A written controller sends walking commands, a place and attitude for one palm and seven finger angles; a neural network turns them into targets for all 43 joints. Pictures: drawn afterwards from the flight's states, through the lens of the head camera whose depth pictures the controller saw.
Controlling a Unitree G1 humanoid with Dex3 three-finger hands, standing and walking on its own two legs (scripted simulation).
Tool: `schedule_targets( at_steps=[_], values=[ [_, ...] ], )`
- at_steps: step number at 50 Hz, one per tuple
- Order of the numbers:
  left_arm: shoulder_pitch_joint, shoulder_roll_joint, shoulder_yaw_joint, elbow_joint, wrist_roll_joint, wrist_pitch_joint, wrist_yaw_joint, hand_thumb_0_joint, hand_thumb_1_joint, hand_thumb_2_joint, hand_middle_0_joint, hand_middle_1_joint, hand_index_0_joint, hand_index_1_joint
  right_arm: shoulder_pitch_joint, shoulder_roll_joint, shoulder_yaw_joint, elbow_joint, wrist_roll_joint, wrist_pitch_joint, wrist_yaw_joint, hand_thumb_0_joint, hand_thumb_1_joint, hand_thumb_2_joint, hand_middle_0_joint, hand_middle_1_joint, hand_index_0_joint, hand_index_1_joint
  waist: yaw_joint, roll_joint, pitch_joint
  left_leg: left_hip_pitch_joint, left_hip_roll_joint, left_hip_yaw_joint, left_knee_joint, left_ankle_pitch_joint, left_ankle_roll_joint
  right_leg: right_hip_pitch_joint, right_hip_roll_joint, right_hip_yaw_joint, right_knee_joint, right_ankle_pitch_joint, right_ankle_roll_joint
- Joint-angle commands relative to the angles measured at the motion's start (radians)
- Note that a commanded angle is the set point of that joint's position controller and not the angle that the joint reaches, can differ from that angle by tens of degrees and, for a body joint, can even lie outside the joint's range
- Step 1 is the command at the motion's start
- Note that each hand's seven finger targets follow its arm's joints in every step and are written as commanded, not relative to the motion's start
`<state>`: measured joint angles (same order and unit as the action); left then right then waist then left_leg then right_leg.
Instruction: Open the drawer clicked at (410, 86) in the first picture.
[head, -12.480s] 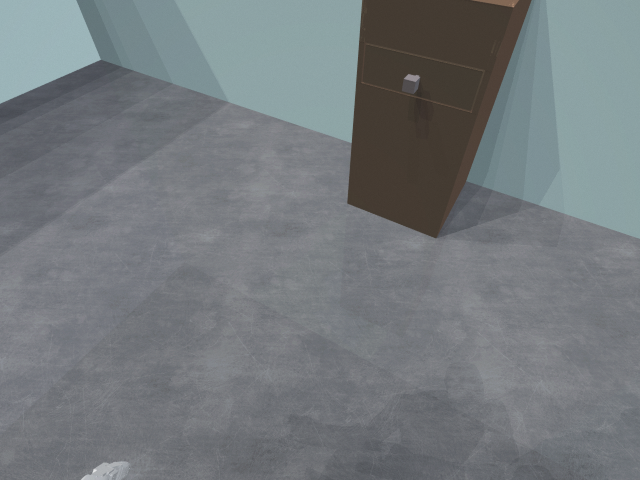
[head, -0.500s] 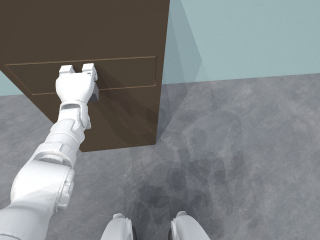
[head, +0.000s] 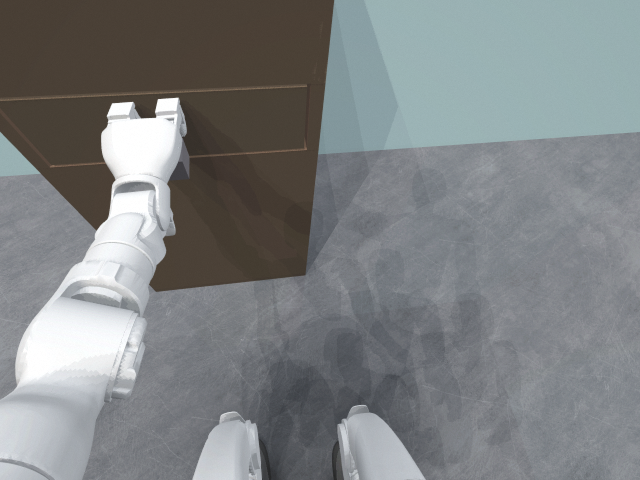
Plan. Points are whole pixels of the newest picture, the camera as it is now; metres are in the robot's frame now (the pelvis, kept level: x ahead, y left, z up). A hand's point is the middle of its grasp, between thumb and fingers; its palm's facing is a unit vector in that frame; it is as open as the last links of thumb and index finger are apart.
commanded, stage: lower the fingers behind the handle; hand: left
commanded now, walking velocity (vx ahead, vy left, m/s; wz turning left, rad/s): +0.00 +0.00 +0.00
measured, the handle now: (171, 148) +0.57 +0.15 -0.01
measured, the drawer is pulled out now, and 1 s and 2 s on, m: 0.00 0.00 0.00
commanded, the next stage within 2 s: lift the fingers back up to retry in 0.16 s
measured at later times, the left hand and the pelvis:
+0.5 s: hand (154, 168) +0.52 +0.17 +0.01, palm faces -0.03 -0.03 -1.00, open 13.7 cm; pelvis -0.01 +0.01 +0.01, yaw -1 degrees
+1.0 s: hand (139, 139) +0.53 +0.17 +0.06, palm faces -0.05 -0.05 -1.00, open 13.8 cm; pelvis +0.04 +0.00 +0.06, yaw +1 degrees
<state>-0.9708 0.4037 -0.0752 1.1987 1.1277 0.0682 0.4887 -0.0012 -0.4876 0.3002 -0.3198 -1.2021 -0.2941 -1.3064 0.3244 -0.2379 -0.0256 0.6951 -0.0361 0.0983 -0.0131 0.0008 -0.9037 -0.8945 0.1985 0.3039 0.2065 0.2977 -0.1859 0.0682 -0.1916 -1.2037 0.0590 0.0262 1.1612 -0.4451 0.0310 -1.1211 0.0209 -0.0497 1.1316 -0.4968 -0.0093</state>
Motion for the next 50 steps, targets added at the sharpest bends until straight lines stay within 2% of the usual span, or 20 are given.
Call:
schedule_targets(
  at_steps=[1, 2, 6, 7, 9, 13, 14, 16, 17, 22, 24, 27, 31, 33, 35, 37, 42, 44, 45, 50],
  values=[
    [-0.377, 0.254, 0.053, -0.066, -0.005, 0.064, -0.014, 0.0, -0.5, 0.3, -0.3, -1.2, -0.3, -1.2, 0.174, -0.179, -0.056, -0.034, 0.003, -0.012, -0.013, 0.0, -0.9, -0.9, 0.2, 0.3, 0.2, 0.3, -0.027, -0.008, -0.426, 0.372, -0.052, -0.039, -0.112, 0.19, 0.025, 0.149, 0.04, 0.006, -0.173, 0.195, -0.013],
    [-0.36, 0.252, 0.047, -0.049, -0.004, 0.068, -0.019, 0.0, -0.5, 0.3, -0.3, -1.2, -0.3, -1.2, 0.174, -0.181, -0.053, -0.037, 0.005, -0.011, -0.014, 0.0, -0.9, -0.9, 0.2, 0.3, 0.2, 0.3, -0.024, 0.007, -0.425, 0.371, -0.053, -0.037, -0.113, 0.185, 0.026, 0.142, 0.04, 0.007, -0.175, 0.19, -0.013],
    [-0.375, 0.256, 0.044, -0.048, -0.008, 0.061, -0.041, 0.0, -0.5, 0.3, -0.3, -1.2, -0.3, -1.2, 0.175, -0.179, -0.049, -0.037, 0.006, -0.012, -0.019, 0.0, -0.9, -0.9, 0.2, 0.3, 0.2, 0.3, -0.031, -0.006, -0.398, 0.352, -0.051, -0.039, -0.113, 0.169, 0.027, 0.134, 0.04, 0.006, -0.175, 0.177, -0.013],
    [-0.354, 0.263, 0.047, -0.046, -0.007, 0.057, -0.046, 0.0, -0.5, 0.3, -0.3, -1.2, -0.3, -1.2, 0.177, -0.18, -0.047, -0.042, 0.008, -0.013, -0.02, 0.0, -0.9, -0.9, 0.2, 0.3, 0.2, 0.3, -0.022, -0.003, -0.399, 0.345, -0.052, -0.037, -0.113, 0.162, 0.028, 0.136, 0.04, 0.006, -0.173, 0.171, -0.012],
    [-0.347, 0.271, 0.052, -0.038, -0.008, 0.051, -0.053, 0.0, -0.5, 0.3, -0.3, -1.2, -0.3, -1.2, 0.175, -0.18, -0.045, -0.046, 0.009, -0.014, -0.022, 0.0, -0.9, -0.9, 0.2, 0.3, 0.2, 0.3, -0.023, -0.016, -0.376, 0.32, -0.052, -0.034, -0.111, 0.144, 0.029, 0.135, 0.04, 0.008, -0.176, 0.159, -0.012],
    [-0.367, 0.27, 0.046, -0.047, 0.001, 0.035, -0.051, 0.0, -0.5, 0.3, -0.3, -1.2, -0.3, -1.2, 0.179, -0.182, -0.047, -0.046, 0.01, -0.02, -0.024, 0.0, -0.9, -0.9, 0.2, 0.3, 0.2, 0.3, -0.031, -0.004, -0.382, 0.321, -0.05, -0.04, -0.106, 0.123, 0.028, 0.099, 0.039, 0.004, -0.165, 0.134, -0.013],
    [-0.39, 0.292, 0.059, -0.08, -0.002, 0.031, -0.047, 0.0, -0.5, 0.3, -0.3, -1.2, -0.3, -1.2, 0.18, -0.182, -0.046, -0.049, 0.01, -0.02, -0.024, 0.0, -0.9, -0.9, 0.2, 0.3, 0.2, 0.3, -0.022, 0.015, -0.401, 0.327, -0.051, -0.039, -0.109, 0.127, 0.027, 0.113, 0.039, 0.007, -0.166, 0.137, -0.014],
    [-0.427, 0.312, 0.073, -0.12, -0.007, 0.033, -0.041, 0.0, -0.5, 0.3, -0.3, -1.2, -0.3, -1.2, 0.186, -0.181, -0.049, -0.05, 0.011, -0.02, -0.025, 0.0, -0.9, -0.9, 0.2, 0.3, 0.2, 0.3, -0.023, 0.024, -0.443, 0.369, -0.048, -0.047, -0.121, 0.147, 0.026, 0.134, 0.039, 0.005, -0.17, 0.149, -0.014],
    [-0.435, 0.325, 0.081, -0.155, -0.003, 0.03, -0.037, 0.0, -0.5, 0.3, -0.3, -1.2, -0.3, -1.2, 0.193, -0.183, -0.052, -0.053, 0.013, -0.02, -0.026, 0.0, -0.9, -0.9, 0.2, 0.3, 0.2, 0.3, -0.013, 0.045, -0.483, 0.41, -0.047, -0.051, -0.128, 0.175, 0.024, 0.146, 0.041, 0.003, -0.173, 0.165, -0.014],
    [-0.467, 0.28, 0.064, -0.235, -0.017, 0.037, -0.019, 0.0, -0.5, 0.3, -0.3, -1.2, -0.3, -1.2, 0.202, -0.176, -0.064, -0.042, 0.015, -0.016, -0.025, 0.0, -0.9, -0.9, 0.2, 0.3, 0.2, 0.3, -0.01, 0.088, -0.521, 0.565, -0.037, -0.074, -0.174, 0.253, 0.013, 0.154, 0.047, -0.01, -0.212, 0.196, -0.018],
    [-0.482, 0.258, 0.052, -0.242, -0.024, 0.039, -0.014, 0.0, -0.5, 0.3, -0.3, -1.2, -0.3, -1.2, 0.203, -0.174, -0.067, -0.032, 0.013, -0.016, -0.026, 0.0, -0.9, -0.9, 0.2, 0.3, 0.2, 0.3, -0.02, 0.071, -0.512, 0.59, -0.037, -0.072, -0.19, 0.258, 0.015, 0.174, 0.048, -0.009, -0.238, 0.204, -0.016],
    [-0.478, 0.266, 0.062, -0.294, -0.036, 0.021, -0.018, 0.0, -0.5, 0.3, -0.3, -1.2, -0.3, -1.2, 0.212, -0.172, -0.071, -0.024, 0.011, -0.02, -0.028, 0.0, -0.9, -0.9, 0.2, 0.3, 0.2, 0.3, -0.005, 0.087, -0.559, 0.657, -0.038, -0.07, -0.213, 0.33, 0.013, 0.239, 0.051, -0.005, -0.262, 0.26, -0.018],
    [-0.42, 0.141, -0.017, -0.239, -0.05, 0.023, -0.04, 0.0, -0.5, 0.3, -0.3, -1.2, -0.3, -1.2, 0.214, -0.163, -0.076, -0.002, 0.012, -0.018, -0.023, 0.0, -0.9, -0.9, 0.2, 0.3, 0.2, 0.3, -0.02, 0.049, -0.439, 0.693, -0.035, -0.066, -0.256, 0.363, 0.009, 0.25, 0.055, -0.012, -0.313, 0.283, -0.02],
    [-0.402, 0.152, -0.005, -0.267, -0.06, 0.01, -0.051, 0.0, -0.5, 0.3, -0.3, -1.2, -0.3, -1.2, 0.217, -0.166, -0.082, -0.002, 0.013, -0.016, -0.021, 0.0, -0.9, -0.9, 0.2, 0.3, 0.2, 0.3, -0.008, 0.052, -0.45, 0.719, -0.038, -0.06, -0.27, 0.385, 0.009, 0.285, 0.054, -0.009, -0.331, 0.309, -0.02],
    [-0.367, 0.14, -0.014, -0.242, -0.064, 0.005, -0.063, 0.0, -0.5, 0.3, -0.3, -1.2, -0.3, -1.2, 0.218, -0.164, -0.08, 0.0, 0.015, -0.01, -0.02, 0.0, -0.9, -0.9, 0.2, 0.3, 0.2, 0.3, -0.006, 0.033, -0.392, 0.707, -0.042, -0.051, -0.29, 0.39, 0.012, 0.315, 0.056, -0.006, -0.353, 0.328, -0.022],
    [-0.349, 0.119, -0.024, -0.251, -0.062, -0.007, -0.068, 0.0, -0.5, 0.3, -0.3, -1.2, -0.3, -1.2, 0.213, -0.16, -0.083, -0.003, 0.015, -0.006, -0.017, 0.0, -0.9, -0.9, 0.2, 0.3, 0.2, 0.3, 0.002, 0.036, -0.385, 0.721, -0.045, -0.048, -0.303, 0.413, 0.011, 0.335, 0.055, -0.006, -0.362, 0.35, -0.023],
    [-0.309, 0.161, 0.022, -0.293, -0.052, -0.027, -0.057, 0.0, -0.5, 0.3, -0.3, -1.2, -0.3, -1.2, 0.2, -0.16, -0.089, -0.013, 0.015, 0.008, -0.011, 0.0, -0.9, -0.9, 0.2, 0.3, 0.2, 0.3, 0.03, 0.037, -0.396, 0.751, -0.052, -0.032, -0.323, 0.496, 0.01, 0.418, 0.053, 0.002, -0.376, 0.449, -0.025],
    [-0.283, 0.129, 0.002, -0.264, -0.05, -0.014, -0.052, 0.0, -0.5, 0.3, -0.3, -1.2, -0.3, -1.2, 0.189, -0.157, -0.09, -0.017, 0.017, 0.013, -0.007, 0.0, -0.9, -0.9, 0.2, 0.3, 0.2, 0.3, 0.026, 0.006, -0.351, 0.729, -0.056, -0.021, -0.334, 0.481, 0.011, 0.431, 0.053, 0.001, -0.39, 0.455, -0.023],
    [-0.271, 0.14, 0.011, -0.241, -0.05, -0.005, -0.049, 0.0, -0.5, 0.3, -0.3, -1.2, -0.3, -1.2, 0.185, -0.16, -0.089, -0.017, 0.019, 0.015, -0.006, 0.0, -0.9, -0.9, 0.2, 0.3, 0.2, 0.3, 0.025, -0.015, -0.326, 0.705, -0.057, -0.015, -0.339, 0.462, 0.013, 0.443, 0.052, 0.004, -0.395, 0.457, -0.022],
    [-0.258, 0.185, 0.045, -0.282, -0.043, -0.006, -0.052, 0.0, -0.5, 0.3, -0.3, -1.2, -0.3, -1.2, 0.175, -0.159, -0.091, -0.031, 0.017, 0.022, -0.01, 0.0, -0.9, -0.9, 0.2, 0.3, 0.2, 0.3, 0.046, -0.019, -0.402, 0.703, -0.068, 0.004, -0.338, 0.516, 0.015, 0.543, 0.04, 0.024, -0.386, 0.58, -0.018]
  ],
)
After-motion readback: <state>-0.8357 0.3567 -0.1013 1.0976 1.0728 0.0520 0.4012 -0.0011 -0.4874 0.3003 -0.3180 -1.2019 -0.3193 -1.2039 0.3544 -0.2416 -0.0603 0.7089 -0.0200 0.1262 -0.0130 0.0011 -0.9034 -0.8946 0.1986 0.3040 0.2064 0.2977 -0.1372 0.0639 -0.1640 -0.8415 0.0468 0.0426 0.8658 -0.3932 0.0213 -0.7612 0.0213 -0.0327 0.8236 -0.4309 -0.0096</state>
